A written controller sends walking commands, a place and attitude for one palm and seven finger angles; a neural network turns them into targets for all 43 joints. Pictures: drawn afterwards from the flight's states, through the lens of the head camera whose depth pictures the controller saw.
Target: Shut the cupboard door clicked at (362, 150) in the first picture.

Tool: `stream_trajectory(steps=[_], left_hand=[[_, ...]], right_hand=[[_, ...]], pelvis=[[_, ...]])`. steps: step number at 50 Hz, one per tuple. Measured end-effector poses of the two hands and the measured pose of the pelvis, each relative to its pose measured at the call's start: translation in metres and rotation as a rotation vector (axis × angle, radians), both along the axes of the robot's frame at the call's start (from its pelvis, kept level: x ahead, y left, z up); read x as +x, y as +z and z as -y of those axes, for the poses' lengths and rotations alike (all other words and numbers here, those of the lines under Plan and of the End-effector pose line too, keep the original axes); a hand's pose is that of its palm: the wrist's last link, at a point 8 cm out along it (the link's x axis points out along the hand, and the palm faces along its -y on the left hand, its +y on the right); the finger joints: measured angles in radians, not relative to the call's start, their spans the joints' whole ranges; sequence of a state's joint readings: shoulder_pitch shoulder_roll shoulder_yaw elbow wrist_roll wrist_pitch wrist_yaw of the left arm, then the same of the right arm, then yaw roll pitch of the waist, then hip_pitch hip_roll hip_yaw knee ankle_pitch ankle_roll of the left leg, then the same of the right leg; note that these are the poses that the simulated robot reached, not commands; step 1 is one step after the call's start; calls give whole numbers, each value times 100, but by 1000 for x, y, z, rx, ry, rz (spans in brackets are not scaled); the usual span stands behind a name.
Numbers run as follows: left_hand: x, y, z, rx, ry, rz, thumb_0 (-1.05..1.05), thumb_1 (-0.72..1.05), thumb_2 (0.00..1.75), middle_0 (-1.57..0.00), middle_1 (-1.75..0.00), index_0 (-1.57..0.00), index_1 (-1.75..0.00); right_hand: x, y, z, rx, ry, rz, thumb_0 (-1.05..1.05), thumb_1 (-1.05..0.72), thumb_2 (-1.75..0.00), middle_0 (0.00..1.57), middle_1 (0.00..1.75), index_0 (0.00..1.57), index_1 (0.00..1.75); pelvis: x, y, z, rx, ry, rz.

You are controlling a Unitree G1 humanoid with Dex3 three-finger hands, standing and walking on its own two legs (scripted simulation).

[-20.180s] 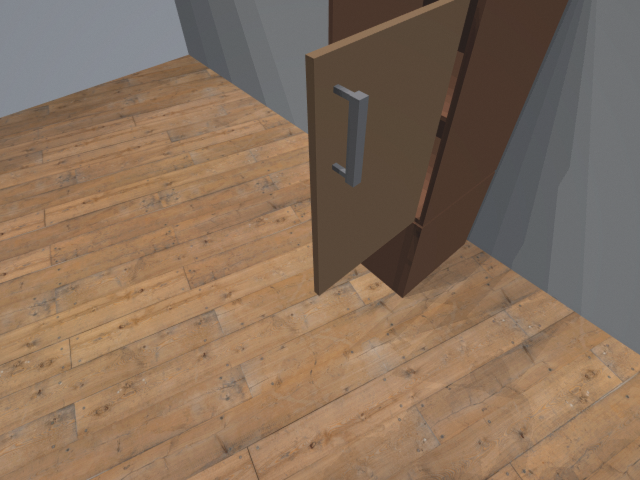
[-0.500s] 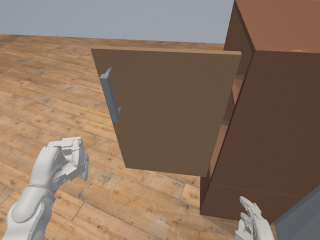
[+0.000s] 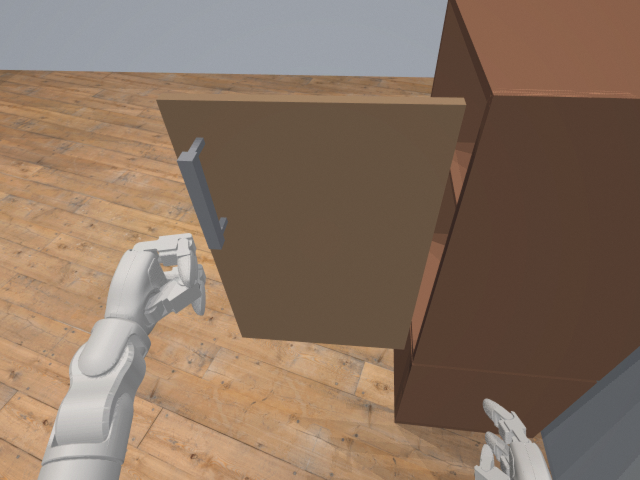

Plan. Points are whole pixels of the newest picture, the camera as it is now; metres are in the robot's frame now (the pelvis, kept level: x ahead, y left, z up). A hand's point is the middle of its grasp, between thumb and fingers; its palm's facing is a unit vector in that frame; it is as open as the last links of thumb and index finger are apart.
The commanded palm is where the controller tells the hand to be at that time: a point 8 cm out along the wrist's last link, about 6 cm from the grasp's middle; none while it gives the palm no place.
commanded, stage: bring the fist close to the handle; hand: left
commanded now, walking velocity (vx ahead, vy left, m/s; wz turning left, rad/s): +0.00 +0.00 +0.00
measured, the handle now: (207, 196) +0.46 +0.20 +0.12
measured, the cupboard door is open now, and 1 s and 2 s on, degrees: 91 91 78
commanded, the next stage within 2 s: push the door shut along its arc in 0.88 s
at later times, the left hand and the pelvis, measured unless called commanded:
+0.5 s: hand (223, 239) +0.37 +0.16 +0.13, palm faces +0.01 -1.00 -0.05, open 3.1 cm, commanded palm +0.34 +0.20 +0.13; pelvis +0.01 -0.01 +0.00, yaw -1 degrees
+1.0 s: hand (221, 237) +0.37 +0.16 +0.12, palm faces +0.00 -1.00 -0.04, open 3.1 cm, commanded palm +0.35 +0.20 +0.13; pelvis +0.01 +0.00 +0.00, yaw -1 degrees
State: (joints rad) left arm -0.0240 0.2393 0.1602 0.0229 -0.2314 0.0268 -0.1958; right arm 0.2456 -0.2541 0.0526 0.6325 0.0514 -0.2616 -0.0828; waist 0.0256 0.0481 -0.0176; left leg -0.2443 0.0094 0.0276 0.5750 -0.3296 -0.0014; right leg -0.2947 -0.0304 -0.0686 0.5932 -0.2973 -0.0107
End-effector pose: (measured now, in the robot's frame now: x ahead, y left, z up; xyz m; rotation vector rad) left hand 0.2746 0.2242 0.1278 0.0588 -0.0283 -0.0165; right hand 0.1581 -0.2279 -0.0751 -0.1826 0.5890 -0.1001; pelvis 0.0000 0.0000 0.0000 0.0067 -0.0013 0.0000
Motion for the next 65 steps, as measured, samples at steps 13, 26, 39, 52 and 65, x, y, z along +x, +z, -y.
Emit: stream_trajectory(steps=[13, 26, 39, 52, 65], left_hand=[[40, 3, 12, 5, 11, -1, 2, 89, 90, -131, -150, -130, -150], [76, 0, 13, -12, 25, -20, 2, 89, 90, -131, -150, -130, -150], [77, -5, 10, -14, 22, -17, 2, 90, 90, -130, -150, -130, -150], [79, -1, 10, -16, 16, -4, 2, 90, 90, -131, -150, -130, -150], [101, 3, 15, -9, -48, -19, 2, 89, 90, -132, -150, -130, -150]], right_hand=[[4, -7, 5, 11, -14, -55, 2, -90, -90, 20, 30, 21, 30], [0, -11, 16, 1, -47, -109, 1, -90, -90, 20, 30, 21, 30], [-12, -13, 19, 0, -83, -145, 1, -90, -90, 20, 30, 20, 30], [-2, -11, 3, 17, -61, -121, 1, -90, -90, 20, 30, 21, 30], [-10, -14, 4, 1, -67, -156, 1, -90, -90, 20, 30, 21, 30]], pelvis=[[8, 1, 5, 3, -4, -16], [13, 1, 7, 4, -10, -35], [16, 2, 2, 2, -20, -40], [15, 2, -3, -1, -16, -35], [12, 1, -6, -1, -8, -40]])
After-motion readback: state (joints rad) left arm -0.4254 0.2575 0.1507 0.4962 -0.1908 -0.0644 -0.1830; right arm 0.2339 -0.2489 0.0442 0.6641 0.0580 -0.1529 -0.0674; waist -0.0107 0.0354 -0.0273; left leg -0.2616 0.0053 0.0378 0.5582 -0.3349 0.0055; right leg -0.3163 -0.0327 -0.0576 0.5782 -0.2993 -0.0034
